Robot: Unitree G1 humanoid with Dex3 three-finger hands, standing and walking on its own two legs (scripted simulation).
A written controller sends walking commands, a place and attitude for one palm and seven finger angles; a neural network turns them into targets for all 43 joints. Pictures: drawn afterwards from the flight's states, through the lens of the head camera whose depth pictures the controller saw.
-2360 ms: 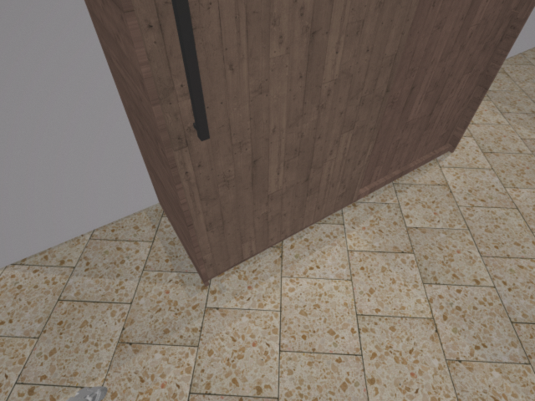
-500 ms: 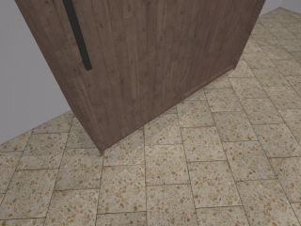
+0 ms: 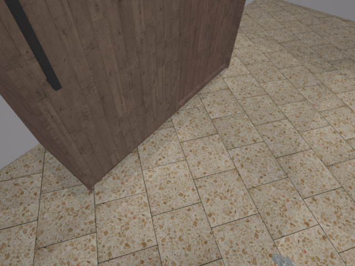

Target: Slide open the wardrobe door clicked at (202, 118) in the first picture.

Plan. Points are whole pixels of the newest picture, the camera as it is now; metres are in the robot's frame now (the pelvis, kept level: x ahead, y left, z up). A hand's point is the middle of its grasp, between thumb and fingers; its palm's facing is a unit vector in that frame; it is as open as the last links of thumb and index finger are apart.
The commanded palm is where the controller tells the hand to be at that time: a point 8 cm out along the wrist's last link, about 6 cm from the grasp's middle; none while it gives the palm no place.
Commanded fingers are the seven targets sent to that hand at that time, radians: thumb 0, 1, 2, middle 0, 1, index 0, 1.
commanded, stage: walk to a spot facing it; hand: left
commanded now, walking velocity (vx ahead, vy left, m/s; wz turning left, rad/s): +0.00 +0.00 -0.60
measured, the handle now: (30, 40) +0.60 +0.48 +0.15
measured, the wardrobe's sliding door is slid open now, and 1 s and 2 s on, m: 0.00 0.00 0.00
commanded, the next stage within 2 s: turn to face it in 1.48 s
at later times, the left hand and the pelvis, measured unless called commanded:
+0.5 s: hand (127, 258) +0.15 +0.14 -0.15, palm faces -0.30 -0.92 -0.24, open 7.4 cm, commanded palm none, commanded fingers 0.00 0.90 0.90 -0.20 -0.30 -0.20 -0.30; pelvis -0.01 -0.02 -0.01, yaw -19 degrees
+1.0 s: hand (142, 205) +0.30 +0.13 -0.17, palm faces -0.53 -0.84 -0.15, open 7.4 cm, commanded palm none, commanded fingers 0.00 0.90 0.90 -0.20 -0.30 -0.20 -0.30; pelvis +0.15 -0.01 +0.01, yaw -36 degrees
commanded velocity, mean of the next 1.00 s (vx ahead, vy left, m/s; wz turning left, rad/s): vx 0.23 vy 0.00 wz -0.58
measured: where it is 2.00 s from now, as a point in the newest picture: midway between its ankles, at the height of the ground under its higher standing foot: (220, 230)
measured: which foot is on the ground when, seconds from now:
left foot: up 0.00-0.00, down 0.02-0.40, up 0.42-0.78, down 0.80-1.00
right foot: down 0.00-0.02, up 0.04-0.40, down 0.42-0.80, up 0.82-1.00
